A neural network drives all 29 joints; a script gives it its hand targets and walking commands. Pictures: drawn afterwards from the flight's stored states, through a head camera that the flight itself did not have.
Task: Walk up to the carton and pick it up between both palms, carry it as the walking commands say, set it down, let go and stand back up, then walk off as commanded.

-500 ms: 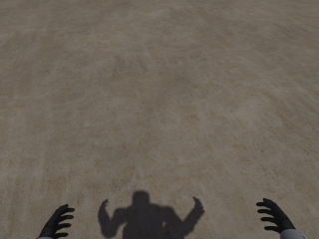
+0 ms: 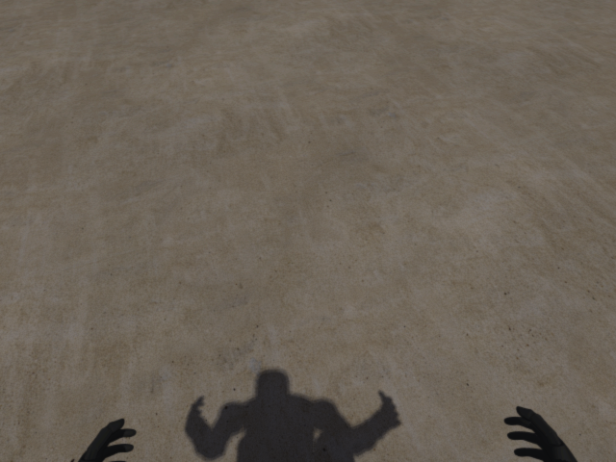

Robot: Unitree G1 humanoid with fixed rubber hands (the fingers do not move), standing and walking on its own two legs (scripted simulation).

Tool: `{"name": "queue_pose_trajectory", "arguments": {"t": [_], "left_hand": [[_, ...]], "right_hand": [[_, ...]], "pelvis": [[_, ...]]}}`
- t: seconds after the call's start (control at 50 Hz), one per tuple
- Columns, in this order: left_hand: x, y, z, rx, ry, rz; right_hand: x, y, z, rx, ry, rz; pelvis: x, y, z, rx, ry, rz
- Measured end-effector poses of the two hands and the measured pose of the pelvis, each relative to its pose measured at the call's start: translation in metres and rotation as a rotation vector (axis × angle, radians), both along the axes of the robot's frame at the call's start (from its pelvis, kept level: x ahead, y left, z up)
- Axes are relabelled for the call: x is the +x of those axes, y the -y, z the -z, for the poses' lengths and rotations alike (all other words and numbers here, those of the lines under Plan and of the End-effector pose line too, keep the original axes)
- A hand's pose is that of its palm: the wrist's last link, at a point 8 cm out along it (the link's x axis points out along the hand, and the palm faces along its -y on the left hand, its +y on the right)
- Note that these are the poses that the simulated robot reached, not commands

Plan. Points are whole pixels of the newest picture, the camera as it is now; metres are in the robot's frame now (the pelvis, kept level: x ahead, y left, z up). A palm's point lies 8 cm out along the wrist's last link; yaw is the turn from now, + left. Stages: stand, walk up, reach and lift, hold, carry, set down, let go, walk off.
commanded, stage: walk up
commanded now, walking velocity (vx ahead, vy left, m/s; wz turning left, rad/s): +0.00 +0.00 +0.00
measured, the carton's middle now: out of the picture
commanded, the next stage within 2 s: none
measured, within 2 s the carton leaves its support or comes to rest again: neither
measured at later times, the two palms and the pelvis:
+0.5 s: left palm out of the picture +0.09 +0.21 -0.12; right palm out of the picture +0.01 -0.33 -0.15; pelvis -0.02 -0.05 -0.01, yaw -12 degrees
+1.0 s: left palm (184, 439) +0.18 +0.20 -0.13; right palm out of the picture -0.09 -0.29 -0.10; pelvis -0.04 +0.00 +0.00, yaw -28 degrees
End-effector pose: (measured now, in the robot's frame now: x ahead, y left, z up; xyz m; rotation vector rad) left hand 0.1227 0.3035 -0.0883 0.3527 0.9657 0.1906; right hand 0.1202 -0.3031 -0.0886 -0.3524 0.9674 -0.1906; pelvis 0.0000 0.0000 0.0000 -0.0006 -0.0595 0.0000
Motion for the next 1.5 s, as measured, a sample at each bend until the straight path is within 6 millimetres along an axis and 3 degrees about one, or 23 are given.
{"name": "queue_pose_trajectory", "arguments": {"t": [0.16, 0.2, 0.3, 0.4, 0.5, 0.62, 0.74, 0.86, 0.96, 1.08, 1.18, 1.24, 1.36, 1.5], "left_hand": [[-0.008, -0.002, 0.003, 0.003, -0.034, -0.018], [-0.010, 0.000, 0.006, -0.027, -0.050, -0.045], [-0.020, 0.030, 0.020, -0.069, -0.138, -0.025], [-0.027, 0.070, 0.040, -0.052, -0.215, 0.044], [-0.030, 0.091, 0.032, -0.027, -0.248, 0.104], [-0.009, 0.093, 0.021, 0.002, -0.224, 0.179], [0.017, 0.086, 0.024, -0.012, -0.194, 0.240], [0.048, 0.086, 0.035, -0.066, -0.142, 0.309], [0.056, 0.097, 0.035, -0.087, -0.168, 0.387], [0.057, 0.132, 0.039, -0.110, -0.214, 0.465], [0.064, 0.175, 0.038, -0.087, -0.172, 0.558], [0.060, 0.187, 0.032, -0.050, -0.161, 0.595], [0.049, 0.183, 0.019, 0.026, -0.189, 0.620], [0.050, 0.179, 0.022, 0.024, -0.190, 0.648]], "right_hand": [[-0.008, 0.002, 0.003, -0.001, -0.034, 0.017], [-0.018, 0.006, 0.006, -0.025, -0.073, 0.045], [-0.042, 0.021, 0.022, -0.019, -0.121, 0.110], [-0.076, 0.033, 0.056, 0.060, -0.157, 0.183], [-0.106, 0.026, 0.059, 0.129, -0.218, 0.254], [-0.122, 0.022, 0.047, 0.146, -0.194, 0.318], [-0.134, 0.013, 0.033, 0.117, -0.135, 0.397], [-0.175, -0.003, 0.020, 0.042, -0.144, 0.461], [-0.204, -0.008, 0.008, 0.019, -0.143, 0.521], [-0.235, -0.010, 0.015, 0.049, -0.145, 0.593], [-0.286, -0.006, 0.041, 0.110, -0.189, 0.690], [-0.311, -0.006, 0.051, 0.146, -0.221, 0.749], [-0.313, -0.009, 0.047, 0.192, -0.179, 0.788], [-0.292, -0.008, 0.038, 0.171, -0.094, 0.805]], "pelvis": [[0.000, 0.000, -0.001, 0.000, -0.001, 0.000], [-0.001, 0.003, -0.001, -0.003, -0.010, 0.014], [-0.007, 0.013, 0.005, -0.001, -0.025, 0.094], [-0.013, 0.036, 0.023, 0.024, -0.026, 0.166], [-0.019, 0.045, 0.011, 0.038, -0.030, 0.210], [-0.024, 0.045, 0.002, 0.048, -0.047, 0.270], [-0.027, 0.028, 0.002, 0.041, -0.063, 0.327], [-0.030, 0.007, 0.006, 0.014, -0.065, 0.389], [-0.033, 0.004, 0.000, -0.003, -0.059, 0.457], [-0.043, 0.009, 0.001, -0.014, -0.066, 0.530], [-0.057, 0.027, 0.012, 0.014, -0.073, 0.593], [-0.066, 0.033, 0.013, 0.017, -0.074, 0.625], [-0.075, 0.038, 0.002, 0.043, -0.058, 0.678], [-0.076, 0.029, 0.001, 0.044, -0.064, 0.745]]}}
